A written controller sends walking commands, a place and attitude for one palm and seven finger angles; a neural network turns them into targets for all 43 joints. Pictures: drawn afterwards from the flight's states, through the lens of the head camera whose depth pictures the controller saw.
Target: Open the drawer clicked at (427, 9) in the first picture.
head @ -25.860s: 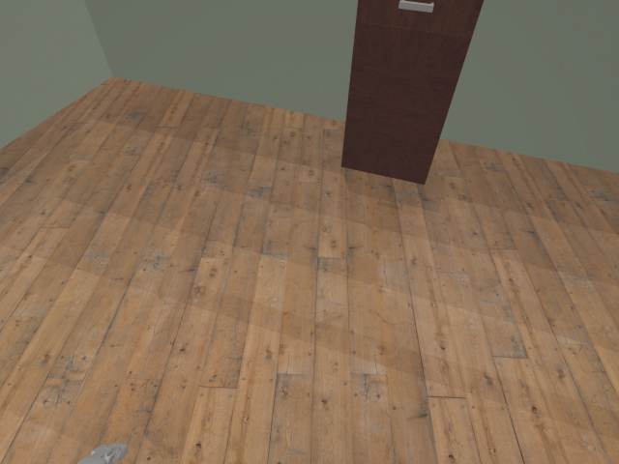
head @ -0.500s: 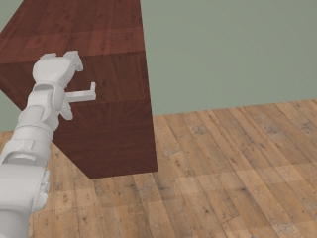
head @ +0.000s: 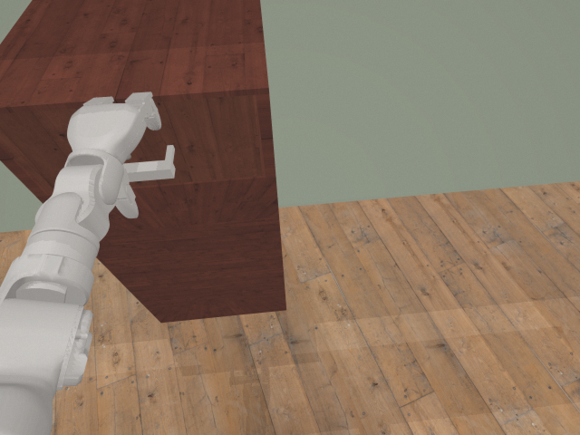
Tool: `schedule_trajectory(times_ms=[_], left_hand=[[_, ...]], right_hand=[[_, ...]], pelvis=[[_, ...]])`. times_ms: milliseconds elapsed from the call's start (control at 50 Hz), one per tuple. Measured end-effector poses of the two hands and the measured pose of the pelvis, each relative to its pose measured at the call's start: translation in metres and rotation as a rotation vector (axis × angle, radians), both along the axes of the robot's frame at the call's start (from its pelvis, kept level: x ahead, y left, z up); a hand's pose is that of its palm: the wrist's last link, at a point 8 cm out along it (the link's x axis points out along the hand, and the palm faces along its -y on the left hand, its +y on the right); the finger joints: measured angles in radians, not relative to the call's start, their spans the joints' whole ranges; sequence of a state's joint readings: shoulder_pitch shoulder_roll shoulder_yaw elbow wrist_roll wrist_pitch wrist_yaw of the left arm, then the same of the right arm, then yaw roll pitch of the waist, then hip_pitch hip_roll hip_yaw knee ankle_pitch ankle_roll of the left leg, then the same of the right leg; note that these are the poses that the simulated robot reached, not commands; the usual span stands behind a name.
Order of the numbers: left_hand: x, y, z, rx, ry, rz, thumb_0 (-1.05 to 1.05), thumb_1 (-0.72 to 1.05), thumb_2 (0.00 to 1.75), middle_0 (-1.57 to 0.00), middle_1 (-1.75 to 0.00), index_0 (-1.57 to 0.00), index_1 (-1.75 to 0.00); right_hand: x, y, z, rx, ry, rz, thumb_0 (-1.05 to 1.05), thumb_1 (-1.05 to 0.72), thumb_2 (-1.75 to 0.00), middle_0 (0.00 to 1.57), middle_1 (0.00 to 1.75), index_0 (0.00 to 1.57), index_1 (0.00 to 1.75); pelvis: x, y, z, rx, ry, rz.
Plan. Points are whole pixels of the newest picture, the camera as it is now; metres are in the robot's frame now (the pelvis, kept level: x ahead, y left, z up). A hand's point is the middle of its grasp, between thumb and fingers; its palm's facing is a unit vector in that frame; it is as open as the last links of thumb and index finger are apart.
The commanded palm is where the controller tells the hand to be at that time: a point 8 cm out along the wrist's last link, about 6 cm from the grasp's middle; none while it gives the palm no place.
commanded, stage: lower the fingers behind the handle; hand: left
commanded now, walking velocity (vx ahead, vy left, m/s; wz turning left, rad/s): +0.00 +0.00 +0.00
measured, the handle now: (136, 162) +0.52 +0.25 +0.06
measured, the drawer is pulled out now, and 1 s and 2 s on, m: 0.00 0.00 0.00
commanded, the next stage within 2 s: close the thumb around the handle in 1.52 s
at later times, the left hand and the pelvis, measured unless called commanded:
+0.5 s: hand (122, 183) +0.46 +0.25 +0.07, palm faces -0.05 +0.00 -1.00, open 13.8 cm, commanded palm +0.45 +0.26 +0.13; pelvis -0.01 -0.01 -0.01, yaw +0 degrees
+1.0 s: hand (128, 192) +0.46 +0.25 +0.05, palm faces -0.08 +0.00 -1.00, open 13.8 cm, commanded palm +0.45 +0.27 +0.10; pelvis -0.01 +0.00 -0.01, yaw -1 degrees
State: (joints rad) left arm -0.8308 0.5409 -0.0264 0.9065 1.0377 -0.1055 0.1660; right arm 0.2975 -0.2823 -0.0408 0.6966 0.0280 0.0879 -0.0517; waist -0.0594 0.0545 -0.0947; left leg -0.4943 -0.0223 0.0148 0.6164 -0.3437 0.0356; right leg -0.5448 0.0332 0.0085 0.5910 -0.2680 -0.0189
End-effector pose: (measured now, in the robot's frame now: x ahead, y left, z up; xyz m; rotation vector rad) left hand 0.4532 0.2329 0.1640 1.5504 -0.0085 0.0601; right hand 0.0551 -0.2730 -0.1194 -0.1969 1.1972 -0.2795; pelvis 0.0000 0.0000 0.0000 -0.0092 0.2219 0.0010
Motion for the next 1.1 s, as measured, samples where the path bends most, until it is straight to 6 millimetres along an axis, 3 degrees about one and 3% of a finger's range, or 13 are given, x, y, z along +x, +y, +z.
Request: schedule_trajectory(times_ms=[220, 380, 560, 760, 880, 1100], left_hand=[[-0.001, 0.0, -0.003, 0.048, 0.059, 0.098, 0.0, -0.49, 0.3, -0.36, -1.22, -0.35, -1.25], [-0.009, 0.024, -0.031, 0.048, 0.16, 0.107, 0.0, -0.49, 0.3, -0.33, -1.2, -0.33, -1.21], [-0.005, 0.018, -0.041, 0.006, 0.059, 0.013, 0.0, -0.49, 0.3, -0.33, -1.2, -0.32, -1.2], [-0.001, 0.013, -0.039, 0.011, 0.031, 0.073, 0.0, -0.49, 0.3, -0.36, -1.24, -0.36, -1.26], [-0.005, 0.015, -0.049, 0.034, 0.095, 0.091, 0.0, -0.49, 0.3, -0.33, -1.22, -0.34, -1.23], [-0.004, 0.021, -0.074, 0.011, 0.103, 0.033, 0.0, -0.49, 0.3, -0.31, -1.22, -0.32, -1.21]], right_hand=[[0.0, 0.011, -0.003, 0.049, -0.043, -0.015, 0.01, -0.91, -0.9, 0.2, 0.3, 0.2, 0.3], [-0.02, -0.005, 0.001, -0.014, 0.005, -0.023, 0.01, -0.91, -0.9, 0.2, 0.3, 0.2, 0.3], [-0.039, -0.017, 0.002, -0.064, 0.094, -0.031, 0.01, -0.91, -0.9, 0.2, 0.3, 0.2, 0.3], [-0.032, 0.004, -0.008, 0.01, 0.067, -0.036, 0.01, -0.91, -0.9, 0.2, 0.3, 0.2, 0.3], [-0.024, 0.015, -0.008, 0.033, 0.027, -0.037, 0.01, -0.91, -0.9, 0.2, 0.3, 0.2, 0.3], [-0.035, 0.005, -0.007, -0.026, 0.071, -0.022, 0.01, -0.91, -0.9, 0.2, 0.3, 0.2, 0.3]], pelvis=[[-0.007, -0.005, 0.001, 0.009, -0.007, -0.017], [-0.011, -0.009, -0.001, 0.006, 0.011, -0.008], [-0.007, -0.005, -0.007, -0.004, 0.045, 0.004], [-0.004, 0.002, -0.008, -0.004, 0.052, -0.01], [-0.007, 0.003, -0.007, -0.002, 0.041, -0.017], [-0.01, 0.004, -0.013, -0.006, 0.08, -0.013]])
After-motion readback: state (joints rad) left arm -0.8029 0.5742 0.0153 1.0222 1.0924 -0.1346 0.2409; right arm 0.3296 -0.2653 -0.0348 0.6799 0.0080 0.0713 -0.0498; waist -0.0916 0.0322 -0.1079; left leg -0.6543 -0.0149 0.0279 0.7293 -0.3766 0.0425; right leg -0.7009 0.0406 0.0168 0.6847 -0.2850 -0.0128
